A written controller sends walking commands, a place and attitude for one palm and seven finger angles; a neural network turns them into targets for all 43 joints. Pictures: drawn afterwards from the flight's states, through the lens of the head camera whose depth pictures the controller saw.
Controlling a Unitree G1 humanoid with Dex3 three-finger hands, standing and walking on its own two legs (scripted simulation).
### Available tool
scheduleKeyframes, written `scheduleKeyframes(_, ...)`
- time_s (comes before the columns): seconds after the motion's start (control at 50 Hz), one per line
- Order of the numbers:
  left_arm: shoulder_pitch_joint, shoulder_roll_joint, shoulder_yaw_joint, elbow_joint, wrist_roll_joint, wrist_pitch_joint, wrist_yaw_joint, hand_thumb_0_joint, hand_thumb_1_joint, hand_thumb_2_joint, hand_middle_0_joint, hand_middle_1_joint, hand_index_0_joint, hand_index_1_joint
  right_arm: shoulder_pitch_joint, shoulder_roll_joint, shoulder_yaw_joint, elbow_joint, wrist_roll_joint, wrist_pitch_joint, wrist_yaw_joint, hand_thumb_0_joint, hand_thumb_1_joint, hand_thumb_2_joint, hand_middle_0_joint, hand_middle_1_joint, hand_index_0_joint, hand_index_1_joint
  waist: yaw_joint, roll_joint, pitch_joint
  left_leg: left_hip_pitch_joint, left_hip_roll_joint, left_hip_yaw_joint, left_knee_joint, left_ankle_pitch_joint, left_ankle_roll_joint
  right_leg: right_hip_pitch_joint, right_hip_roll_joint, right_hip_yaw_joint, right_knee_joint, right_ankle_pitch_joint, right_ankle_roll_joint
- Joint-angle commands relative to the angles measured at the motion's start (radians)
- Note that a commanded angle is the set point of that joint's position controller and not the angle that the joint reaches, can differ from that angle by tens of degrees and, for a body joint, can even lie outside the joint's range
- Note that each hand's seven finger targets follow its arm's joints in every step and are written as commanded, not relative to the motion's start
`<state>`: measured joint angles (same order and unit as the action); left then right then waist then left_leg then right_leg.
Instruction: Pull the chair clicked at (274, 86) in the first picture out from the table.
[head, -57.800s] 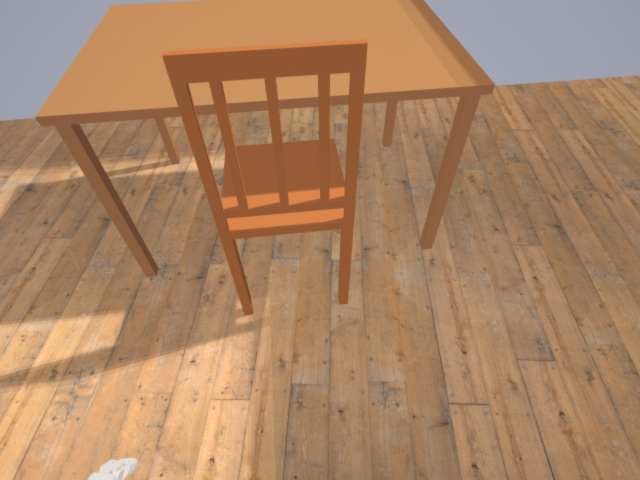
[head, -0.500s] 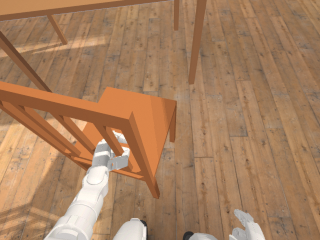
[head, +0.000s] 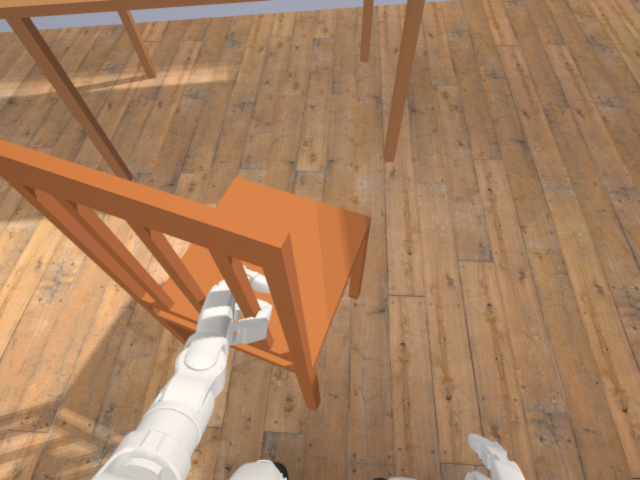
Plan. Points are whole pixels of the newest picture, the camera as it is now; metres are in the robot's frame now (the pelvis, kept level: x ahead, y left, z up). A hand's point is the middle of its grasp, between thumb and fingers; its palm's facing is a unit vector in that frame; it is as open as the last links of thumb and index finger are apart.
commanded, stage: step backward, pulling the chair out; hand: left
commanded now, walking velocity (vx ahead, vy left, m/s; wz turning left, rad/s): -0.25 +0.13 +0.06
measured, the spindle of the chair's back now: (186, 283) +0.38 +0.23 -0.06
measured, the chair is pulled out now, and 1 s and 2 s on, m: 0.67 0.79 0.79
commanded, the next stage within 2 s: stop walking, hand still on the chair in 0.08 s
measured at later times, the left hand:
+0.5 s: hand (256, 404) +0.21 +0.10 -0.06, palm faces -0.08 -0.99 -0.14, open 5.6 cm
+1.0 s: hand (255, 412) +0.20 +0.10 -0.06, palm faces -0.11 -0.98 -0.15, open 5.7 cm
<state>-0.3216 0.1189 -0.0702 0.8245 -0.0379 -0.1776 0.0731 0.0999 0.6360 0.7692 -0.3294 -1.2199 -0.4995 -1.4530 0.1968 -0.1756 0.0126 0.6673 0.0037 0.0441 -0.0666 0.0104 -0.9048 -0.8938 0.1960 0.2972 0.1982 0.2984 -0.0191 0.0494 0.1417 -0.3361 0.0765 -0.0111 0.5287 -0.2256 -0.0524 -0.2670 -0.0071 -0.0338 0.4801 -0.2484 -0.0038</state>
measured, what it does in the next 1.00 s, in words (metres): steps on the spot: left foot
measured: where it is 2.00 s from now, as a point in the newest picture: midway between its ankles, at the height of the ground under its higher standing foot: outside the picture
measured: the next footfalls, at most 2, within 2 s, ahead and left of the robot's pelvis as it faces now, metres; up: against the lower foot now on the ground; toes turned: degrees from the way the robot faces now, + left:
left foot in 0.26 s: -0.04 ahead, +0.15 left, +0.00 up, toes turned +2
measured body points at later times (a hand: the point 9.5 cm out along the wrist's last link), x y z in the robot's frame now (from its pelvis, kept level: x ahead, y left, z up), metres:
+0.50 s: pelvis -0.08 +0.01 +0.00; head -0.06 -0.01 +0.45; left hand +0.21 +0.15 -0.05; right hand +0.03 -0.23 -0.13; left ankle -0.08 +0.15 -0.73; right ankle +0.00 -0.12 -0.73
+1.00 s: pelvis -0.04 +0.01 +0.00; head -0.03 -0.01 +0.45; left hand +0.20 +0.15 -0.05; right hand +0.11 -0.23 -0.11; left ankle -0.08 +0.15 -0.73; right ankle +0.00 -0.12 -0.73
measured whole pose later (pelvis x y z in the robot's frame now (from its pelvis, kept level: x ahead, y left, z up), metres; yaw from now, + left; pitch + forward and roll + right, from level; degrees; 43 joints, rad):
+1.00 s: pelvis -0.04 +0.01 +0.00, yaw +1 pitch -1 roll +1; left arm -0.03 0.07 -0.19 0.68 -0.01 -0.15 0.08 0.10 0.62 0.81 -0.32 -1.29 -0.50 -1.45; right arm 0.19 -0.22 0.01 0.68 0.01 0.01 -0.12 0.01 -0.91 -0.89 0.20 0.30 0.20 0.30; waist -0.01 0.03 0.04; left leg -0.13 0.02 0.01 0.45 -0.30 -0.03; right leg -0.29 -0.07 -0.03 0.50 -0.20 0.02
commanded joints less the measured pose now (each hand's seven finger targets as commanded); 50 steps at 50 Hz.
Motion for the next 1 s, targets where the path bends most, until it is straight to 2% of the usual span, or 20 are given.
scheduleKeyframes(0.0, -0.285, 0.11, -0.001, -0.131, 0.044, -0.088, 0.013, 0.0, 0.9, 0.9, -0.5, -1.45, -0.5, -1.45, 0.012, -0.152, -0.047, -0.08, 0.018, -0.034, -0.026, 0.0, -0.9, -0.9, 0.2, 0.3, 0.2, 0.3, -0.028, -0.062, -0.439, 0.088, 0.043, -0.003, 0.138, 0.192, 0.023, 0.249, -0.221, 0.129, -0.082, 0.737, -0.074)
scheduleKeyframes(0.02, -0.281, 0.174, 0.059, -0.084, 0.034, -0.073, 0.02, 0.0, 0.9, 0.9, -0.5, -1.45, -0.5, -1.45, 0.016, -0.176, -0.064, -0.071, 0.027, -0.03, -0.04, 0.0, -0.9, -0.9, 0.2, 0.3, 0.2, 0.3, -0.019, -0.258, -0.484, 0.005, -0.022, -0.011, 0.244, -0.144, 0.005, 0.284, -0.294, 0.195, -0.065, 0.839, -0.126)
scheduleKeyframes(0.04, -0.264, 0.174, 0.069, -0.055, 0.03, -0.059, 0.015, 0.0, 0.9, 0.9, -0.5, -1.45, -0.5, -1.45, -0.023, -0.184, -0.065, -0.08, 0.03, -0.035, -0.044, 0.0, -0.9, -0.9, 0.2, 0.3, 0.2, 0.3, 0.012, -0.283, -0.483, -0.045, -0.046, -0.065, 0.351, -0.25, 0.012, 0.269, -0.34, 0.206, -0.05, 0.854, -0.15)
scheduleKeyframes(0.06, -0.26, 0.151, 0.065, -0.042, 0.024, -0.054, 0.011, 0.0, 0.9, 0.9, -0.5, -1.45, -0.5, -1.45, -0.053, -0.171, -0.056, -0.092, 0.029, -0.035, -0.046, 0.0, -0.9, -0.9, 0.2, 0.3, 0.2, 0.3, 0.029, -0.257, -0.45, -0.063, -0.04, -0.098, 0.409, -0.272, 0.018, 0.219, -0.364, 0.202, -0.052, 0.753, -0.159)
scheduleKeyframes(0.1, -0.239, 0.137, 0.063, -0.033, 0.026, -0.036, 0.018, 0.0, 0.9, 0.9, -0.5, -1.45, -0.5, -1.45, -0.041, -0.156, -0.033, -0.067, 0.021, -0.036, -0.045, 0.0, -0.9, -0.9, 0.2, 0.3, 0.2, 0.3, 0.013, -0.16, -0.429, -0.054, -0.036, -0.098, 0.337, -0.245, 0.017, 0.209, -0.351, 0.168, -0.031, 0.697, -0.158)
scheduleKeyframes(0.16, -0.231, 0.113, 0.052, -0.018, 0.017, -0.026, 0.025, 0.0, 0.9, 0.9, -0.5, -1.45, -0.5, -1.45, -0.026, -0.157, -0.025, -0.065, 0.024, -0.038, -0.055, 0.0, -0.9, -0.9, 0.2, 0.3, 0.2, 0.3, 0.009, -0.215, -0.435, -0.004, -0.047, -0.051, 0.154, -0.178, 0.015, 0.228, -0.308, 0.136, -0.007, 0.658, -0.125)
scheduleKeyframes(0.2, -0.292, 0.126, 0.049, -0.209, 0.004, -0.024, 0.033, 0.0, 0.9, 0.9, -0.5, -1.45, -0.5, -1.45, -0.026, -0.152, -0.022, -0.094, 0.022, -0.044, -0.067, 0.0, -0.9, -0.9, 0.2, 0.3, 0.2, 0.3, 0.001, -0.208, -0.452, 0.106, -0.04, -0.017, -0.043, -0.056, 0.033, 0.224, -0.277, 0.121, 0.002, 0.481, -0.095)
scheduleKeyframes(0.22, -0.297, 0.098, 0.024, -0.217, -0.002, -0.017, 0.031, 0.0, 0.9, 0.9, -0.5, -1.45, -0.5, -1.45, -0.017, -0.155, -0.025, -0.094, 0.019, -0.047, -0.072, 0.0, -0.9, -0.9, 0.2, 0.3, 0.2, 0.3, -0.004, -0.182, -0.442, 0.165, -0.019, -0.011, -0.125, 0.041, 0.045, 0.187, -0.244, 0.099, 0.018, 0.351, -0.064)
scheduleKeyframes(0.26, -0.282, 0.038, -0.011, -0.251, -0.004, 0.003, 0.025, 0.0, 0.9, 0.9, -0.5, -1.45, -0.5, -1.45, -0.022, -0.181, -0.038, -0.123, 0.017, -0.044, -0.069, 0.0, -0.9, -0.9, 0.2, 0.3, 0.2, 0.3, 0.016, 0.021, -0.422, 0.201, 0.106, -0.128, -0.157, 0.211, 0.108, 0.113, -0.102, 0.027, 0.091, 0.125, 0.006)
scheduleKeyframes(0.3, -0.309, -0.013, -0.057, -0.26, -0.005, 0.008, 0.018, 0.0, 0.9, 0.9, -0.5, -1.45, -0.5, -1.45, -0.047, -0.149, -0.017, -0.131, 0.018, -0.039, -0.057, 0.0, -0.9, -0.9, 0.2, 0.3, 0.2, 0.3, 0.008, 0.216, -0.384, 0.15, 0.137, -0.173, -0.192, 0.198, 0.153, 0.087, -0.056, -0.012, 0.14, -0.053, 0.015)
scheduleKeyframes(0.32, -0.321, -0.016, -0.06, -0.266, 0.006, 0.011, 0.02, 0.0, 0.9, 0.9, -0.5, -1.45, -0.5, -1.45, -0.05, -0.143, -0.014, -0.132, 0.017, -0.042, -0.049, 0.0, -0.9, -0.9, 0.2, 0.3, 0.2, 0.3, 0.011, 0.23, -0.35, 0.097, 0.136, -0.173, -0.202, 0.136, 0.156, 0.106, -0.046, -0.015, 0.133, -0.124, 0.01)
scheduleKeyframes(0.38, -0.274, 0.038, -0.024, -0.256, 0.005, 0.011, 0.023, 0.0, 0.9, 0.9, -0.5, -1.45, -0.5, -1.45, 0.0, -0.167, -0.033, -0.114, 0.029, -0.042, -0.039, 0.0, -0.9, -0.9, 0.2, 0.3, 0.2, 0.3, 0.003, 0.019, -0.362, 0.084, 0.068, -0.097, -0.155, -0.017, 0.117, 0.186, -0.051, 0.02, -0.015, -0.065, 0.005)
scheduleKeyframes(0.42, -0.257, 0.029, -0.036, -0.227, 0.009, 0.01, 0.019, 0.0, 0.9, 0.9, -0.5, -1.45, -0.5, -1.45, -0.004, -0.162, -0.034, -0.123, 0.023, -0.044, -0.039, 0.0, -0.9, -0.9, 0.2, 0.3, 0.2, 0.3, -0.003, -0.09, -0.359, 0.084, 0.011, -0.038, -0.123, -0.131, 0.094, 0.172, -0.084, 0.073, -0.087, -0.159, 0.001)
scheduleKeyframes(0.5, -0.183, 0.049, -0.03, -0.218, 0.015, 0.008, 0.026, 0.0, 0.9, 0.9, -0.5, -1.45, -0.5, -1.45, -0.004, -0.144, -0.02, -0.101, 0.015, -0.057, -0.048, 0.0, -0.9, -0.9, 0.2, 0.3, 0.2, 0.3, -0.003, -0.041, -0.254, 0.102, -0.012, -0.019, -0.142, -0.269, 0.091, 0.008, -0.095, 0.1, -0.15, -0.347, -0.017)
scheduleKeyframes(0.56, -0.134, 0.046, -0.024, -0.225, 0.018, 0.0, 0.028, 0.0, 0.9, 0.9, -0.5, -1.45, -0.5, -1.45, -0.01, -0.136, -0.015, -0.101, 0.011, -0.062, -0.05, 0.0, -0.9, -0.9, 0.2, 0.3, 0.2, 0.3, 0.005, -0.126, -0.248, 0.081, -0.013, -0.023, -0.134, -0.174, 0.091, 0.057, -0.11, 0.117, -0.153, -0.256, -0.018)
scheduleKeyframes(0.62, -0.066, 0.044, -0.023, -0.233, 0.024, -0.01, 0.028, 0.0, 0.9, 0.9, -0.5, -1.45, -0.5, -1.45, -0.017, -0.137, -0.018, -0.092, 0.005, -0.077, -0.052, 0.0, -0.9, -0.9, 0.2, 0.3, 0.2, 0.3, 0.01, -0.09, -0.269, 0.135, 0.0, -0.027, -0.139, -0.028, 0.085, 0.073, -0.11, 0.1, -0.125, -0.089, -0.015)
scheduleKeyframes(0.68, -0.03, 0.029, -0.053, -0.243, 0.027, -0.012, 0.027, 0.0, 0.9, 0.9, -0.5, -1.45, -0.5, -1.45, -0.019, -0.135, -0.016, -0.09, 0.014, -0.083, -0.055, 0.0, -0.9, -0.9, 0.2, 0.3, 0.2, 0.3, 0.008, -0.057, -0.223, 0.119, 0.012, -0.032, -0.168, -0.038, 0.082, 0.045, -0.1, 0.078, -0.117, -0.073, -0.012)
scheduleKeyframes(0.74, 0.003, 0.02, -0.053, -0.263, 0.029, -0.02, 0.03, 0.0, 0.9, 0.9, -0.5, -1.45, -0.5, -1.45, -0.021, -0.138, -0.02, -0.096, 0.01, -0.083, -0.055, 0.0, -0.9, -0.9, 0.2, 0.3, 0.2, 0.3, 0.012, -0.124, -0.276, 0.152, 0.021, -0.03, -0.145, 0.095, 0.075, 0.099, -0.109, 0.073, -0.068, 0.106, -0.021)
scheduleKeyframes(0.84, 0.072, 0.009, -0.076, -0.305, 0.03, -0.025, 0.026, 0.0, 0.9, 0.9, -0.5, -1.45, -0.5, -1.45, -0.03, -0.138, -0.025, -0.102, 0.01, -0.077, -0.057, 0.0, -0.9, -0.9, 0.2, 0.3, 0.2, 0.3, 0.008, -0.105, -0.324, 0.196, 0.027, -0.021, -0.123, 0.236, 0.061, 0.143, -0.123, 0.065, -0.016, 0.338, -0.029)
scheduleKeyframes(0.98, 0.115, 0.007, -0.099, -0.351, 0.026, -0.019, 0.022, 0.0, 0.9, 0.9, -0.5, -1.45, -0.5, -1.45, -0.041, -0.137, -0.024, -0.116, 0.013, -0.059, -0.061, 0.0, -0.9, -0.9, 0.2, 0.3, 0.2, 0.3, 0.0, -0.088, -0.313, 0.198, 0.024, -0.017, -0.128, 0.256, 0.055, 0.146, -0.129, 0.054, -0.016, 0.39, -0.029)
